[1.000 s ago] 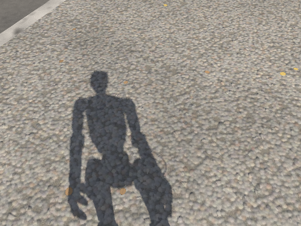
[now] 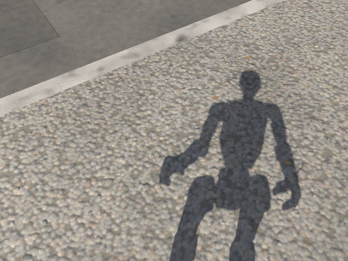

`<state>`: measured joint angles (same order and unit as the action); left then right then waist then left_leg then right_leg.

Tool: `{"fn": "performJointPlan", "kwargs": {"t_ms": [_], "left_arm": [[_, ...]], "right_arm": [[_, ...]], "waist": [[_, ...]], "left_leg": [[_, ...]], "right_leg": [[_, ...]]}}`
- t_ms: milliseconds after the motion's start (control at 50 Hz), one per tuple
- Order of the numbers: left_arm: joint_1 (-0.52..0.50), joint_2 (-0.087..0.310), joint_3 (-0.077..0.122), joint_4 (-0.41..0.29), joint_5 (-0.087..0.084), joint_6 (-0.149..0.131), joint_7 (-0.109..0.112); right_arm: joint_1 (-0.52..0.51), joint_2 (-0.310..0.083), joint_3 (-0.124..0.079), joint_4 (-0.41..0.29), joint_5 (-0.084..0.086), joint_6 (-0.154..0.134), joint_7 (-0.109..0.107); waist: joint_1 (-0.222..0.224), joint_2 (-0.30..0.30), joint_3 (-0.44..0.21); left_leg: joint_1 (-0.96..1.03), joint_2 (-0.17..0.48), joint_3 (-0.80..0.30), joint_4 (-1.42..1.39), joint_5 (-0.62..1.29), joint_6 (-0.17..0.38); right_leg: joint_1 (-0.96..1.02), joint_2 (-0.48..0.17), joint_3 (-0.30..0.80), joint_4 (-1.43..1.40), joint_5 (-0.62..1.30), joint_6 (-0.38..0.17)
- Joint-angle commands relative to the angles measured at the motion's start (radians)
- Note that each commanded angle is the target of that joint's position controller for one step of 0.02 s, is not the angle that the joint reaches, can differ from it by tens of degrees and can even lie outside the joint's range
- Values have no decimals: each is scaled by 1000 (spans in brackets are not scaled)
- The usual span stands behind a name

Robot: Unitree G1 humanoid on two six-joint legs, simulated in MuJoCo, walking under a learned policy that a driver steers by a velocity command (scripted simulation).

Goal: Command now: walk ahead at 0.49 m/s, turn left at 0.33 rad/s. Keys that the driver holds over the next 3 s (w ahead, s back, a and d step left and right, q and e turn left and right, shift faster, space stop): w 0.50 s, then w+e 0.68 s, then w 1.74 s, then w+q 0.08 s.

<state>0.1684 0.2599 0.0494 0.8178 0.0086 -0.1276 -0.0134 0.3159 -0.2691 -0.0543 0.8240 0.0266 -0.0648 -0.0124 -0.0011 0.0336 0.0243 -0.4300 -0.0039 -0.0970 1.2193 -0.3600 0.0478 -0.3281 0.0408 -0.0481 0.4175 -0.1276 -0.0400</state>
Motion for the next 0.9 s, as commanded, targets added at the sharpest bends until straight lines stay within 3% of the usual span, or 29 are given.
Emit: {"fn": "performJointPlan", "kwargs": {"t_ms": [20,100,180,260,300,320,340,360,380,400,420,440,460,500,540,620,680,760,820,860,880,900], "left_arm": [[53,77,17,-9,0,-12,-9],[84,138,33,20,-15,-13,-5],[128,169,36,39,-28,7,-1],[194,187,35,72,-40,26,-2],[187,200,37,79,-42,39,0],[174,200,34,78,-41,45,2],[178,172,23,77,-34,48,4],[175,117,-1,44,-7,44,8],[277,4,-34,26,-14,19,3],[231,123,-7,39,-38,2,-2],[152,161,6,13,-54,-6,-5],[113,148,5,10,-43,-2,1],[97,135,8,9,-26,6,4],[122,101,7,15,-22,30,3],[120,78,5,15,-25,51,4],[13,64,7,-17,-28,59,2],[-71,56,5,-46,-28,55,-10],[-182,37,-6,-104,-27,52,-33],[-230,38,-6,-151,-29,50,-56],[-198,59,5,-167,-29,51,-66],[-136,81,18,-161,-29,55,-66],[0,122,43,-133,-32,57,-62]], "right_arm": [[41,-26,-8,-67,0,-6,5],[-85,-15,9,-123,-23,-9,8],[-217,-18,20,-156,-15,-24,24],[-314,-47,14,-202,-3,-27,38],[-291,-69,5,-206,-5,-31,44],[-217,-90,-10,-185,-11,-32,43],[-66,-138,-37,-139,-14,-31,35],[127,-229,-65,-108,-25,-26,23],[162,-308,-76,-99,-30,-21,27],[158,-204,-52,-100,-21,-26,33],[83,-159,-36,-112,-18,-32,35],[7,-128,-26,-125,-20,-32,38],[-44,-100,-19,-132,-24,-33,43],[-68,-82,-17,-123,-30,-42,46],[-53,-99,-24,-100,-31,-55,41],[4,-113,-31,-53,-40,-56,21],[8,-126,-32,-36,-38,-55,10],[67,-133,-34,9,-30,-43,1],[77,-146,-38,26,-23,-20,-4],[49,-174,-44,15,-22,-5,-14],[41,-189,-48,8,-21,3,-21],[24,-198,-49,2,-21,12,-27]], "waist": [[-9,-98,-48],[2,-75,-11],[47,-91,5],[70,-111,22],[36,-118,11],[-12,-114,-26],[-77,-87,-113],[-146,57,-261],[-80,311,-347],[-108,181,-310],[-87,132,-191],[-57,55,-140],[-29,38,-96],[14,53,-80],[28,37,-60],[-5,16,-11],[-32,21,18],[-78,8,61],[-81,15,70],[-45,50,22],[-9,77,-28],[67,76,-101]], "left_leg": [[-174,106,-23,-39,48,3],[-230,144,18,-266,173,-17],[-154,108,79,-508,342,-26],[-133,84,92,-623,309,-6],[-63,60,113,-678,263,22],[51,31,138,-710,255,39],[252,17,140,-722,250,67],[535,222,-100,-728,260,137],[786,410,-563,-872,101,292],[745,397,-613,-929,13,279],[634,364,-461,-929,77,236],[513,315,-340,-943,182,211],[413,275,-257,-973,258,197],[312,235,-168,-1031,344,190],[296,233,-85,-1062,429,195],[331,227,36,-1092,465,164],[342,217,119,-1112,437,131],[461,252,177,-1088,465,114],[556,282,207,-1012,599,98],[573,280,242,-897,921,74],[572,276,257,-795,1100,62],[529,253,280,-616,1183,41]], "right_leg": [[168,-269,300,-261,19,-194],[157,-280,213,-313,105,-218],[150,-237,109,-294,129,-173],[242,-287,127,-248,81,-145],[273,-305,128,-187,124,-124],[266,-282,101,-95,249,-103],[219,-228,50,96,356,-74],[23,-162,-16,444,139,-25],[-352,0,20,760,-412,20],[-467,-51,135,883,-429,6],[-509,-102,125,885,-331,-14],[-463,-145,110,843,-239,-11],[-420,-171,110,780,-180,-3],[-325,-189,110,723,-117,8],[-341,-187,111,682,-59,21],[-420,-158,155,504,126,29],[-393,-128,128,349,252,18],[-431,-119,82,237,247,-3],[-447,-102,31,200,124,-30],[-338,-49,-37,196,19,-63],[-241,-10,-69,205,-30,-83],[-60,32,-83,166,-15,-113]]}}
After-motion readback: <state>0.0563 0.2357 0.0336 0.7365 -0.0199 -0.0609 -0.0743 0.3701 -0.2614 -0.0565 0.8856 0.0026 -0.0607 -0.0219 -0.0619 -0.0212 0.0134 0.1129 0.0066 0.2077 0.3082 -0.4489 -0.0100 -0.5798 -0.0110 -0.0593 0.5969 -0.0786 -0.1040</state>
